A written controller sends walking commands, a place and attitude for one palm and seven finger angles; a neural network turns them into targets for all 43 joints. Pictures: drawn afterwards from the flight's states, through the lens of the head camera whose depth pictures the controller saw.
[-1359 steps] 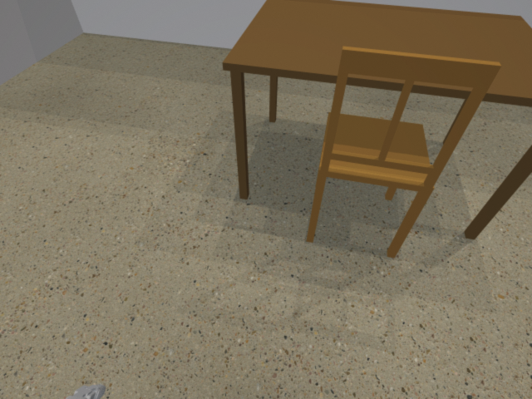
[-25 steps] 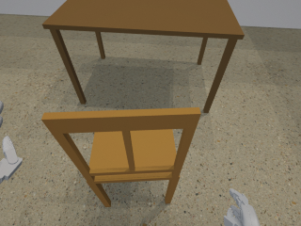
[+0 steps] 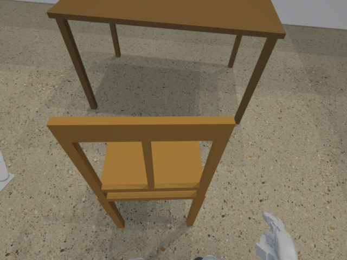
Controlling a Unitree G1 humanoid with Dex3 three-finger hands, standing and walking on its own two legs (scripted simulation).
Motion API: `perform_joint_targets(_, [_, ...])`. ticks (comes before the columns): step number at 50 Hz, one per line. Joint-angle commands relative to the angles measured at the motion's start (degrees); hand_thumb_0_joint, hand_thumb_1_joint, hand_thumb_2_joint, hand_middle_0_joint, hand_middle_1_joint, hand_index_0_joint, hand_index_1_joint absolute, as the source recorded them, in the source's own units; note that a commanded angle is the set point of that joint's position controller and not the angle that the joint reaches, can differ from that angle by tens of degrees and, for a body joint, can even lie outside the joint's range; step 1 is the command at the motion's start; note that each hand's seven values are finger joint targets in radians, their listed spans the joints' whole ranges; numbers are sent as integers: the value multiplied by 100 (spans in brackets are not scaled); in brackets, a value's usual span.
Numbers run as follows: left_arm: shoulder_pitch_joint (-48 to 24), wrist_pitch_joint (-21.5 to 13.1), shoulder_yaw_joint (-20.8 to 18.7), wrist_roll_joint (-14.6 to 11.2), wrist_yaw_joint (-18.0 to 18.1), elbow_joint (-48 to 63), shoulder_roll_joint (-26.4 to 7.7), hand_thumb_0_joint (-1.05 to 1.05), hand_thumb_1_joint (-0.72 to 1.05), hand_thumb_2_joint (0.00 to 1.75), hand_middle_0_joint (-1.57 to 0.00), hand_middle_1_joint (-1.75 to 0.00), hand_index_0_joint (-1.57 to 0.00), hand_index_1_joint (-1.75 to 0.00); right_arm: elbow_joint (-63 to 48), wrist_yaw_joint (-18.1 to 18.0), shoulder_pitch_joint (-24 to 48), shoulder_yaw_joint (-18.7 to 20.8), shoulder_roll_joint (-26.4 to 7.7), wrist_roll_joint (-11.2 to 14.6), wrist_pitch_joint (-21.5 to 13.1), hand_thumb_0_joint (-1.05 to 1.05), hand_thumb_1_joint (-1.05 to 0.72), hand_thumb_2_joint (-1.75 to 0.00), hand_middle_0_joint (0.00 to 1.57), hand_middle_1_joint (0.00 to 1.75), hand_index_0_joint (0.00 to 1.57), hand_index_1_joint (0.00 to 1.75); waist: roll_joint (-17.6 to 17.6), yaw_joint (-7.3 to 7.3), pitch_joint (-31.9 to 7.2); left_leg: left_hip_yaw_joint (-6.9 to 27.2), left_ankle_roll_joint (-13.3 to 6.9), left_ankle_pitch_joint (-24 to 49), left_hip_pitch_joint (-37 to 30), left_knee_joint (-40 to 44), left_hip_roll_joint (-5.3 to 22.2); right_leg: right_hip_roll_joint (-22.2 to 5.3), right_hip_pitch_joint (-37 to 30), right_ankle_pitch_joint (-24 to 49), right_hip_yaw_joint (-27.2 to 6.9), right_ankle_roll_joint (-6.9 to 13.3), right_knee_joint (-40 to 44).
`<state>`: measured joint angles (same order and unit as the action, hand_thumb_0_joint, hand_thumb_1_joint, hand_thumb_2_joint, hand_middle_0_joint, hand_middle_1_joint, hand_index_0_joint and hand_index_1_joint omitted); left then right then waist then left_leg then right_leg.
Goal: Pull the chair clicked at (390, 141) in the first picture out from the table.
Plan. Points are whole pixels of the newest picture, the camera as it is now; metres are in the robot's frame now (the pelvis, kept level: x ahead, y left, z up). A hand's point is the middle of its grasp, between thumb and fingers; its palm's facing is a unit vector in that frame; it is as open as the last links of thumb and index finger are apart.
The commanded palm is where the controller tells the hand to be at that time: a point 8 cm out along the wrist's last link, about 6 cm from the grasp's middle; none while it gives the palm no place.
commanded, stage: step back with the hand held close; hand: left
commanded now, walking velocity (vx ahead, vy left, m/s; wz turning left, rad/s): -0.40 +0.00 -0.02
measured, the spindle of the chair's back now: (149, 166) +0.37 +0.09 -0.08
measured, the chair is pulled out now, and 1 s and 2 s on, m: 0.61 0.61 0.61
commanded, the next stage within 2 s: stop stepping back and stand still in 0.76 s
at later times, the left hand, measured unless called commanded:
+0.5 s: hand out of the picture +0.18 +0.26 +0.17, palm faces +0.45 -0.74 -0.50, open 7.4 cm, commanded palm +0.12 +0.28 +0.19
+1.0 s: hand out of the picture +0.05 +0.20 +0.17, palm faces +0.35 -0.79 -0.50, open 7.4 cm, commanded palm +0.00 +0.25 +0.19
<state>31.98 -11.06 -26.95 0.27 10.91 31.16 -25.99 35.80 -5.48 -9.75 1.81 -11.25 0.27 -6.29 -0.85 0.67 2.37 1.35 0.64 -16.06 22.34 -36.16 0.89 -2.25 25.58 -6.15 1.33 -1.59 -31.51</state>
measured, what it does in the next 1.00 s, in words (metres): walks backwards: right foot, then left foot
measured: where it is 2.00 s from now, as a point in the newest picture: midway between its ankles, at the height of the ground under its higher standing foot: outside the picture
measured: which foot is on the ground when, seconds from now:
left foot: down 0.00-0.58, up 0.60-0.72, down 0.74-1.00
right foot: down 0.00-0.30, up 0.32-0.46, down 0.48-0.76, up 0.78-0.96, down 0.98-1.00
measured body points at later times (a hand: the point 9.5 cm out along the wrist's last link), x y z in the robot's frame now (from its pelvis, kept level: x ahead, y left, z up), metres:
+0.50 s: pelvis -0.03 -0.01 +0.00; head +0.01 +0.01 +0.45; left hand +0.15 +0.30 +0.20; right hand +0.14 -0.24 -0.08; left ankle +0.03 +0.13 -0.73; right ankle -0.08 -0.14 -0.73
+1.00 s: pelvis -0.16 -0.05 +0.00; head -0.14 -0.03 +0.45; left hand +0.02 +0.24 +0.20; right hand +0.01 -0.28 -0.07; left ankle -0.05 +0.09 -0.72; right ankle -0.16 -0.17 -0.73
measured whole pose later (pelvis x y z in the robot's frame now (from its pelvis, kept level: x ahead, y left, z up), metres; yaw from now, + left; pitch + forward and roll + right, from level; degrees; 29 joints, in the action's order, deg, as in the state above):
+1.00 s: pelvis -0.16 -0.05 +0.00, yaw -3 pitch -1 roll -1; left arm 34.7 -11.3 -24.6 -2.6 8.7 33.2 -25.8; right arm 35.9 -3.3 -10.2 0.4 -10.4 0.6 -8.5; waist -0.7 -0.9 2.5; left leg 0.6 1.5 -9.7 23.4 -32.4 3.9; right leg -0.4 14.5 -17.5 1.9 -0.6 -31.5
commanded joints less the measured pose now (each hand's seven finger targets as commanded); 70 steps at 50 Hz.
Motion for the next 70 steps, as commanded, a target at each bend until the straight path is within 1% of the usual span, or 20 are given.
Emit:
perform_joint_targets(1, [-7, -386, -930, -56, 103, 1014, -918, 0, 90, 90, -20, -30, -20, -30, -789, -92, 511, 318, -766, 25, -407, 0, -90, -90, 20, 30, 20, 30, 949, -143, -978, 669, -540, -172, 1824, 1409, 1033, -48, -2511, 853, -212, 77, -937])
perform_joint_targets(5, [-268, -437, -653, -122, 38, 1270, -826, 0, 90, 90, -20, -30, -20, -30, -690, -35, 301, 332, -747, -43, -455, 0, -90, -90, 20, 30, 20, 30, 215, -57, -1215, 208, -214, 106, 885, 407, 412, -565, -1718, 1631, -818, 345, -102])
perform_joint_targets(9, [-240, -372, -718, -135, 132, 1148, -1041, 0, 90, 90, -20, -30, -20, -30, -525, 20, 320, 336, -648, -89, -298, 0, -90, -90, 20, 30, 20, 30, -912, -61, -1245, -121, -19, -855, -291, -579, -184, -1484, -522, -386, -1441, 791, 1660])
perform_joint_targets(12, [47, -421, -820, -108, 165, 1174, -1002, 0, 90, 90, -20, -30, -20, -30, -568, -17, 476, 246, -677, -102, -167, 0, -90, -90, 20, 30, 20, 30, -71, -57, -1131, 355, -198, -281, -289, 846, 261, -753, -585, -834, -655, 442, 1059])
perform_joint_targets(15, [-26, -540, -901, 6, 87, 1201, -870, 0, 90, 90, -20, -30, -20, -30, -861, -78, 590, 295, -889, -7, -316, 0, -90, -90, 20, 30, 20, 30, 1785, -45, -834, 1297, -775, -2316, 2529, 2457, 1584, 332, -2549, -1102, 16, 0, -1396])
perform_joint_targets(18, [-91, -532, -690, -114, -14, 1248, -808, 0, 90, 90, -20, -30, -20, -30, -799, -52, 458, 325, -864, 16, -484, 0, -90, -90, 20, 30, 20, 30, 1070, -128, -686, 1056, -708, -20, 1481, 1533, 1422, 172, -1619, -915, -208, 141, -1261])
perform_joint_targets(22, [-345, -730, -380, -208, -107, 1271, -655, 0, 90, 90, -20, -30, -20, -30, -367, 49, 222, 195, -816, -168, -769, 0, -90, -90, 20, 30, 20, 30, 1577, -146, -759, 1204, -800, 2698, -490, 1227, 1473, 133, -745, -1391, -163, 174, -80])
perform_joint_targets(25, [-700, -781, -363, -153, -126, 1605, -842, 0, 90, 90, -20, -30, -20, -30, -324, 130, 370, 184, -850, -189, -735, 0, -90, -90, 20, 30, 20, 30, 1342, -198, -1638, 778, -500, 4376, -1816, 445, 1295, 119, -1089, 272, -151, 188, 859])
perform_joint_targets(30, [336, -628, -887, -346, -181, 1012, -1158, 0, 90, 90, -20, -30, -20, -30, -678, 106, 666, 300, -565, 35, -349, 0, -90, -90, 20, 30, 20, 30, -837, -178, -1469, -94, 94, -704, 69, -1418, -181, -1681, -1446, 3356, -1368, 984, 1195])
perform_joint_targets(34, [632, -463, -944, -199, -71, 635, -967, 0, 90, 90, -20, -30, -20, -30, -701, -38, 787, 69, -363, -41, -23, 0, -90, -90, 20, 30, 20, 30, -744, -18, -1233, -4, 67, -495, 298, 286, -24, -1119, -2130, 4119, -602, 732, 499])
perform_joint_targets(37, [508, -509, -682, -287, -121, 1014, -938, 0, 90, 90, -20, -30, -20, -30, -759, -45, 640, 243, -623, 34, -19, 0, -90, -90, 20, 30, 20, 30, 514, -94, -1470, 624, -351, 4203, -1191, 1611, 1161, -146, -1361, 789, -39, 56, -595])
perform_joint_targets(39, [676, -534, -659, -368, -180, 1058, -970, 0, 90, 90, -20, -30, -20, -30, -755, 45, 499, 333, -677, -18, -252, 0, -90, -90, 20, 30, 20, 30, 1146, -158, -1485, 1025, -836, 4878, -1532, 1489, 1874, 110, -485, -2083, -292, 126, -1505])
perform_joint_targets(43, [-13, -508, -439, -311, -107, 1728, -935, 0, 90, 90, -20, -30, -20, -30, -554, 113, 309, 278, -786, -75, -542, 0, -90, -90, 20, 30, 20, 30, 1325, -154, -1219, 912, -922, 4082, -1126, 1439, 1759, 8, -651, -1838, -377, 124, -1554])
perform_joint_targets(48, [172, -254, -586, -338, -26, 1084, -953, 0, 90, 90, -20, -30, -20, -30, -725, 141, 219, 136, -812, 88, -458, 0, -90, -90, 20, 30, 20, 30, 1183, -86, -639, 353, -325, -1635, 363, 1383, 787, 37, -1974, -1216, 118, 92, 874])
perform_joint_targets(52, [-514, -59, -335, -252, -8, 792, -935, 0, 90, 90, -20, -30, -20, -30, -631, 88, 56, 230, -814, 84, -269, 0, -90, -90, 20, 30, 20, 30, -1221, 95, -177, -79, 50, -804, -745, -2390, -170, -1692, 931, -3694, -2111, 1092, 2566])
perform_joint_targets(55, [-761, -69, -216, -205, -39, 399, -857, 0, 90, 90, -20, -30, -20, -30, -634, 95, 264, 46, -692, 17, -151, 0, -90, -90, 20, 30, 20, 30, -699, 165, -148, -204, -136, -826, -897, -1493, 13, -1356, 802, -3211, -805, 731, 2112])
perform_joint_targets(59, [-778, -255, -211, -123, -8, 594, -798, 0, 90, 90, -20, -30, -20, -30, -708, 37, 81, 77, -770, -14, -340, 0, -90, -90, 20, 30, 20, 30, -213, 72, -41, -234, -346, -1146, -836, 1495, 29, -869, -532, -3031, -604, 510, 1456])
perform_joint_targets(61, [-408, -327, -290, -128, -31, 853, -826, 0, 90, 90, -20, -30, -20, -30, -847, 83, -15, 182, -918, 60, -422, 0, -90, -90, 20, 30, 20, 30, 1264, -8, -152, 996, -700, -804, -916, 2353, 885, -32, -711, -1830, 40, 248, -312])
perform_joint_targets(63, [-255, -296, -424, -61, -106, 780, -930, 0, 90, 90, -20, -30, -20, -30, -827, 142, 172, 122, -731, 59, -423, 0, -90, -90, 20, 30, 20, 30, 2212, 17, -136, 1815, -953, -2950, 454, 3088, 1364, 123, -1014, -2073, 164, 112, -1930])
perform_joint_targets(70, [-382, -493, -581, -162, -135, 429, -994, 0, 90, 90, -20, -30, -20, -30, -575, 161, -60, 148, -783, 23, -516, 0, -90, -90, 20, 30, 20, 30, 324, 66, -219, 299, -426, -1359, 439, 1019, 349, -369, -2040, -1406, -530, 482, 1339])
